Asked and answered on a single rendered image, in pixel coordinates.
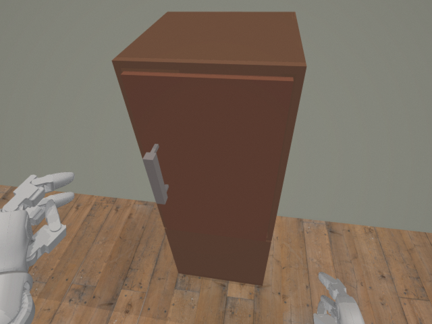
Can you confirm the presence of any robot left forearm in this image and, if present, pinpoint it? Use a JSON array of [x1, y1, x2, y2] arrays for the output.
[[0, 271, 35, 324]]

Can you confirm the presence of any handle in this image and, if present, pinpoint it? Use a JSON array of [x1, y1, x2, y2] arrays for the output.
[[142, 144, 169, 205]]

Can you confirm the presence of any robot right hand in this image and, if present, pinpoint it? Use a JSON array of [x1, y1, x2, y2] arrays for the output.
[[313, 272, 365, 324]]

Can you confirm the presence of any cupboard door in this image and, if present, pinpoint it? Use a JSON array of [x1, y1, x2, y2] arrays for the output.
[[120, 71, 294, 242]]

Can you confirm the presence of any robot left hand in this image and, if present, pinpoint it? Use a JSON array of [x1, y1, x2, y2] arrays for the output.
[[0, 172, 75, 273]]

